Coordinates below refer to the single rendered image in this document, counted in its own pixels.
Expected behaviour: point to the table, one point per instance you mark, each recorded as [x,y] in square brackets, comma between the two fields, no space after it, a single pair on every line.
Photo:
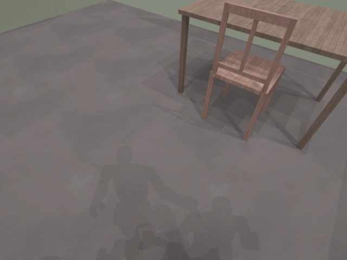
[319,30]

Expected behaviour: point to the chair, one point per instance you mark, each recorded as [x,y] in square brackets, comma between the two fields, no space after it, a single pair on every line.
[246,71]

